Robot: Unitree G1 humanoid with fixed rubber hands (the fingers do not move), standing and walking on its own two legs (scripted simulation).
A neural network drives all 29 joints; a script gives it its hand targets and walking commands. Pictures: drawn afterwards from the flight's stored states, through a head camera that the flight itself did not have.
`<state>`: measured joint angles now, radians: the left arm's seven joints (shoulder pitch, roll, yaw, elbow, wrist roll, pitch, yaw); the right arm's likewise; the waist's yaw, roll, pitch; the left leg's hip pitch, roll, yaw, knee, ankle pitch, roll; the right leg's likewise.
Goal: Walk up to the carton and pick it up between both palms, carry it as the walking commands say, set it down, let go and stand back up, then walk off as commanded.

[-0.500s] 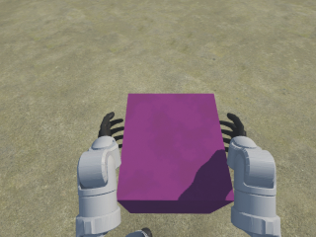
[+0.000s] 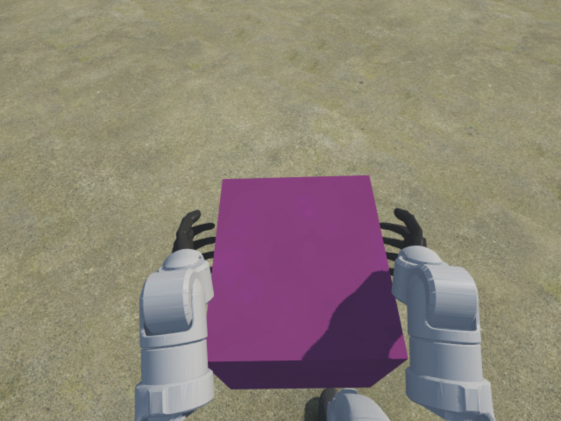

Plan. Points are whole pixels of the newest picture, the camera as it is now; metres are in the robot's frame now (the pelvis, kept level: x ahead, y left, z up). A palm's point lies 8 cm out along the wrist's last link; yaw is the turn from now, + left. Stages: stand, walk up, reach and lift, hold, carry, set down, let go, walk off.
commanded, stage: carry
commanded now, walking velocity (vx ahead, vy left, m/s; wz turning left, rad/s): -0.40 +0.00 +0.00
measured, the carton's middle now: (297, 285) +0.30 +0.00 -0.01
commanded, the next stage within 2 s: none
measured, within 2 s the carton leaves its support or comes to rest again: neither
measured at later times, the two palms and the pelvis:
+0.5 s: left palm out of the picture +0.03 +0.09 +0.09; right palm out of the picture -0.01 -0.20 +0.07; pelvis -0.27 -0.02 +0.01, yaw -3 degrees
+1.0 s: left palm out of the picture -0.26 +0.18 +0.09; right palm out of the picture -0.24 -0.11 +0.10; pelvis -0.54 +0.01 +0.02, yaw +1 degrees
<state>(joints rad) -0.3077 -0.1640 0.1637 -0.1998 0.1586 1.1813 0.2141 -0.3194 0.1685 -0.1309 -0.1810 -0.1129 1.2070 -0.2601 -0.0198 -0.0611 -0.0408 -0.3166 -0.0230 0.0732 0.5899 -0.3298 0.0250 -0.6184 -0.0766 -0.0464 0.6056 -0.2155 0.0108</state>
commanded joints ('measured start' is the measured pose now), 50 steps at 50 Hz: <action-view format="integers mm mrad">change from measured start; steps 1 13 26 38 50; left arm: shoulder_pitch -551 -426 -446 -377 -508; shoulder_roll -1056 -1028 -995 -989 -1026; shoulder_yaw -753 -744 -673 -674 -770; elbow -70 9 -73 33 -64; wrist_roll -491 -494 -444 -424 -532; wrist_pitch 14 55 22 35 35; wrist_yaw -404 -398 -409 -400 -399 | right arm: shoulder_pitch -490 -389 -592 -449 -425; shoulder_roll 1027 955 1021 1003 954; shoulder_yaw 652 616 730 693 603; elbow -71 -60 -143 -7 -98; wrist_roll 441 349 493 461 383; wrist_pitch -4 9 -9 23 -12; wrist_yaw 465 436 441 446 443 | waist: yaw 5 3 20 23 19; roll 264 293 -68 -144 239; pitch -242 -378 -266 -406 -317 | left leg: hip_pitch -8 283 -347 35 223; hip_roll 465 340 -9 13 279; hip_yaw -331 -285 -98 18 -137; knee -247 -267 796 -145 -197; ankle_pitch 677 533 -92 -54 515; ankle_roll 210 152 -64 -22 92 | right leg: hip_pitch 26 144 425 488 1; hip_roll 100 109 -184 -211 92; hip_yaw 96 2 74 192 23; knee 639 179 -150 -230 576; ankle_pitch -388 -355 513 429 -213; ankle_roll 14 23 -131 -125 61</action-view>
